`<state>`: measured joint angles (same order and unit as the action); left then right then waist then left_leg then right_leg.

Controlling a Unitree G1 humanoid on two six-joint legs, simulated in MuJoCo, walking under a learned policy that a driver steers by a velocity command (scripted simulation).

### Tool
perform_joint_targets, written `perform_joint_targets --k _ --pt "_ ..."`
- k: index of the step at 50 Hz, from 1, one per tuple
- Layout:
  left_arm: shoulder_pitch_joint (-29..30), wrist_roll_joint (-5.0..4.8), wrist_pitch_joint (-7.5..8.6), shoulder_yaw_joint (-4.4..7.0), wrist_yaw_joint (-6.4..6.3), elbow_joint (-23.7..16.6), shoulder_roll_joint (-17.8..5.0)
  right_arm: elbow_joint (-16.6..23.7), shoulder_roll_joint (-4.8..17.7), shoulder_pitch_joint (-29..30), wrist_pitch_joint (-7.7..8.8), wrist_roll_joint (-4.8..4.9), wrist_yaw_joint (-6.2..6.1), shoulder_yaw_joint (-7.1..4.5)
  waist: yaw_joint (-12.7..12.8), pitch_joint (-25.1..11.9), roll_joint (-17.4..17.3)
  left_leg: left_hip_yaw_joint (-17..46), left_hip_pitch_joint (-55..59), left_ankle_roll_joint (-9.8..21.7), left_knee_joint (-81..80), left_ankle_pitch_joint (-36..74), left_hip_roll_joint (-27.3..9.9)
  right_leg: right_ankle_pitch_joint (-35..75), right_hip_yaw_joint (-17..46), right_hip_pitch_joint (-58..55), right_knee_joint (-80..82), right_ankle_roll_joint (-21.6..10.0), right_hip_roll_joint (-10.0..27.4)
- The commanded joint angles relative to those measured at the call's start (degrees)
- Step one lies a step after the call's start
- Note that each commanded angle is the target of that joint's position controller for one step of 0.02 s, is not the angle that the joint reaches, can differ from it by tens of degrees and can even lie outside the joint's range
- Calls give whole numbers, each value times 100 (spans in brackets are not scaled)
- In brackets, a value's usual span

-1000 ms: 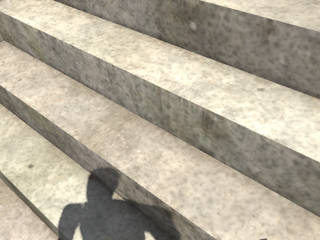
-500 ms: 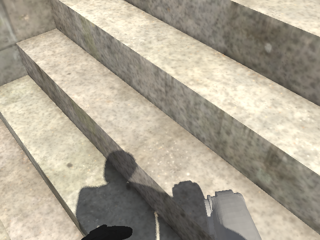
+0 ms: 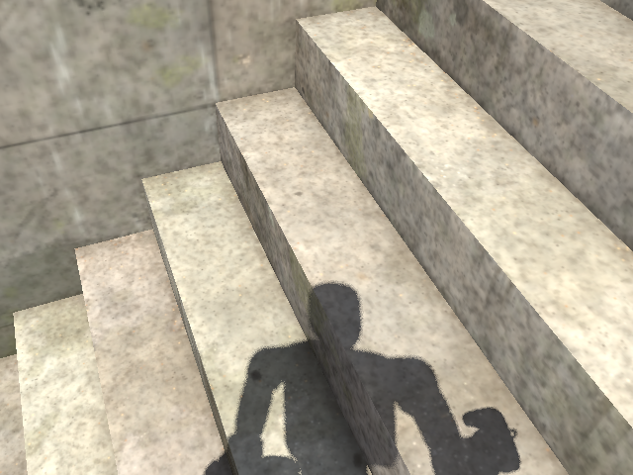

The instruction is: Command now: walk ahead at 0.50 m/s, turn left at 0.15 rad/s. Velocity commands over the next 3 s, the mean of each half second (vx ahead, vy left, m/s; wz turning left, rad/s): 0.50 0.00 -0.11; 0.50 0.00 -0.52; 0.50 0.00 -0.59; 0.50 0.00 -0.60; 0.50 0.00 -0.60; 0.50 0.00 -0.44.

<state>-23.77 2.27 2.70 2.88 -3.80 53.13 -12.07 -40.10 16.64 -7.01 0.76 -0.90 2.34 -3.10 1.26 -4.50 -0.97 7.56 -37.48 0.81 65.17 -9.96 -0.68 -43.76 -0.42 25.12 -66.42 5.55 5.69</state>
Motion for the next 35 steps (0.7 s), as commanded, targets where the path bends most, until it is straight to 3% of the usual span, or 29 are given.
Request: perform_joint_targets --k 1,2,4,5,6,7,8,9,10,11,12,13,15,16,18,20,22,24,25,26,27,28,29,30,31,32,33,34,35 --pt "771 27 107 234 -94 -704 -934 -169 157 -652 89 220 64 -20 -378 363 925 -729 1837 101 -3047 820 -209 2873 493 355 1318 -1018 359" --pt "656 77 74 259 -120 -760 -991 -350 121 -1093 208 225 86 -42 -571 57 841 -1027 2591 65 -3939 2012 -210 2889 213 142 585 -1006 140" --pt "425 -60 -48 297 -167 -818 -888 -815 120 -2132 318 132 48 -119 -1095 -274 11 -1549 4138 -11 -5434 4245 -226 3038 -125 247 -1457 -1025 -293" --pt "406 -65 -94 258 -133 -943 -598 -959 322 -2474 254 68 42 -165 -1130 -302 -680 -1174 4863 164 -5445 4450 -500 1653 -201 1094 -3270 -992 -753" --pt "633 -138 -150 147 -100 -1066 -61 -966 295 -2462 265 -29 131 -50 -974 57 -750 -617 4656 41 -4871 4108 -859 163 -72 1995 -5094 -978 -1099" --pt "662 -572 -125 -27 -58 -1453 542 -996 653 -2586 333 -187 189 60 -442 163 -1170 -280 4814 -539 -2995 8476 -1246 -297 100 3143 -6483 -800 -1210" --pt "267 -735 -8 -55 -128 -1685 400 -1133 1106 -3293 367 -250 146 -149 -309 -544 -1509 146 5978 -424 -2831 9225 -1908 321 27 4165 -6902 -695 -1073" --pt "290 -557 76 -82 -194 -1578 393 -1124 762 -3100 363 -196 73 -94 -237 -759 -1366 405 5782 -187 -3067 7436 -2027 1000 -57 4652 -7492 -651 -913" --pt "446 -388 95 -117 -192 -1656 364 -968 785 -2692 326 -125 -56 -117 -153 -972 -1449 945 5297 450 -3799 4132 -2418 1297 -107 4683 -7821 -613 -802" --pt "1108 -247 10 -205 -139 -1817 497 -991 693 -2219 321 -151 -216 -109 -91 -577 -1279 1482 4586 788 -4566 1753 -2599 1258 -82 5057 -8448 -695 -715" --pt "1944 -165 -94 -217 -73 -2200 301 -915 493 -2129 471 -130 -361 -71 -201 125 -1003 1844 3780 1234 -5095 986 -2872 1017 554 5173 -8797 -890 -552" --pt "2532 -96 -191 -228 -34 -2467 291 -1037 179 -2105 612 -173 -410 13 -156 675 -648 1748 3371 1273 -5205 242 -2833 868 1144 5608 -9328 -1109 -628" --pt "2355 -190 -345 -248 55 -2416 330 -1028 -141 -2111 681 -134 -315 128 73 918 93 810 3157 993 -5354 -619 -2397 1241 906 5806 -9089 -1298 -886" --pt "2279 -250 -410 -275 65 -2376 304 -968 -161 -1951 655 -140 -247 170 161 1134 346 263 2599 798 -5598 -1038 -2059 1574 446 5390 -8203 -1257 -937" --pt "2521 -291 -547 -324 86 -2465 391 -1005 -306 -1966 611 -136 -231 272 65 1555 335 -406 1637 622 -5882 -969 -1535 1973 -162 4696 -7166 -1111 -983" --pt "2709 -267 -661 -388 87 -2633 562 -1230 -82 -2298 552 -58 -337 255 -62 1611 -274 -807 1904 747 -6040 342 -1328 1714 -510 4580 -6464 -1058 -878" --pt "2782 -195 -687 -463 96 -2764 629 -1312 174 -2514 521 -31 -448 178 -35 1268 -411 -1040 2984 774 -6010 1630 -1314 1305 -615 4431 -5364 -1159 -567" --pt "2731 -379 -616 -529 110 -2696 468 -1056 385 -1960 507 224 -496 150 152 611 -310 -2019 2577 624 -5547 6166 -1043 743 -1205 1824 -2337 -1436 -843" --pt "2568 -426 -602 -509 134 -2612 509 -977 813 -2049 515 264 -571 40 201 81 -899 -1853 2837 764 -4961 8808 -1367 -20 -1309 1107 -2124 -1490 -1196" --pt "1812 -401 -540 -443 133 -2401 462 -929 1044 -2124 483 265 -574 -54 466 -540 -1369 -1796 3334 936 -4070 10566 -1673 -235 -1207 511 -1959 -1512 -1485" --pt "1257 -310 -420 -331 151 -2143 174 -838 1072 -2060 387 376 -466 -112 663 -876 -1371 -1790 3641 990 -2876 11064 -1677 -14 -832 85 -948 -1580 -1739" --pt "466 -141 -333 -105 147 -1921 -511 -444 929 -1676 460 268 -444 -149 982 -1039 -661 -1450 2521 694 -849 9367 -1421 9 1742 -776 366 -2064 -1059" --pt "75 -127 -404 101 44 -1520 -1110 -57 446 -917 483 5 -67 -172 872 -585 1259 -967 192 252 875 1146 211 413 5180 -1332 3463 -2528 -336" --pt "816 -137 -402 244 -37 -1679 -1224 206 207 -765 543 -245 166 -144 425 90 1151 -93 -953 100 2663 477 347 957 6716 -1177 4816 -2665 175" --pt "1130 -261 -308 189 5 -1542 -957 267 -17 -787 610 -300 283 -19 47 593 472 -97 -1310 56 3481 498 303 169 6237 -434 4591 -2570 228" --pt "1082 -310 -231 135 78 -1327 -705 332 -145 -712 591 -328 246 52 -115 959 -25 -86 -1475 42 3671 557 210 248 5475 114 4238 -2363 140" --pt "436 171 -64 -176 686 -986 -269 330 -100 14 455 -169 18 276 671 1140 672 1203 -2736 840 4777 1421 685 1872 3587 541 2621 -2281 -32" --pt "102 343 -23 -242 850 -213 142 489 -314 -11 396 -273 -120 353 137 712 283 1061 -2855 1165 4322 1462 590 3108 2852 171 2735 -1868 -236" --pt "556 312 7 -316 914 -88 316 567 -383 -109 343 -309 -184 416 -344 577 -282 731 -2776 1225 3494 1470 329 3233 2171 480 2708 -1605 -458"
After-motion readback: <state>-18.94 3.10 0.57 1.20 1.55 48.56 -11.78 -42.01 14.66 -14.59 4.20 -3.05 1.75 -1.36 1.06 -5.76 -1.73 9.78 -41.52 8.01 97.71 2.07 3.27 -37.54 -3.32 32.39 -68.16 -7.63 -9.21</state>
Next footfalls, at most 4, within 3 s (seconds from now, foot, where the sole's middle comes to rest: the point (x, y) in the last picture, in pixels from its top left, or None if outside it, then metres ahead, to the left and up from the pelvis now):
0.12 left None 0.13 0.16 -0.88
0.54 right None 0.30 -0.02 -0.67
1.00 left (299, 417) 0.63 0.06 -0.67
1.36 right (407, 388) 0.59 -0.13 -0.47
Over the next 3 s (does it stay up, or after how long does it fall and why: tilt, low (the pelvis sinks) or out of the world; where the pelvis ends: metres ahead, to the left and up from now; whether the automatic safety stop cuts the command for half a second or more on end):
stays up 1.03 -0.38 0.68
